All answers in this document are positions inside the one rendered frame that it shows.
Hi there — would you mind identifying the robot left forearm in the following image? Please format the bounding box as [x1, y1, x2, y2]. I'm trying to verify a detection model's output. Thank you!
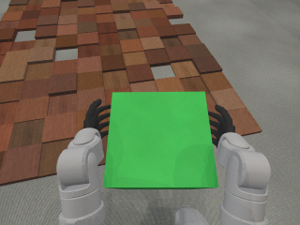
[56, 127, 106, 225]

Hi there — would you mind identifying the right robot hand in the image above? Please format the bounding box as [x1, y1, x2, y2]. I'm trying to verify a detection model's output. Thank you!
[208, 105, 235, 148]

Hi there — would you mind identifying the robot right forearm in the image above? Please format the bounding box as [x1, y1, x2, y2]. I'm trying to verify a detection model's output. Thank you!
[217, 132, 272, 225]

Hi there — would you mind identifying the right robot thigh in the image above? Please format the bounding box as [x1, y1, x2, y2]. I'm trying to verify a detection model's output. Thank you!
[174, 207, 209, 225]

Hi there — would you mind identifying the carton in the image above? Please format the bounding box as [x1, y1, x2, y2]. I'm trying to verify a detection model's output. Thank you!
[103, 91, 219, 189]

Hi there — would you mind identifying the left robot hand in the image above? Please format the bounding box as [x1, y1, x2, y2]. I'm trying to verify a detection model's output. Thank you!
[83, 99, 112, 139]

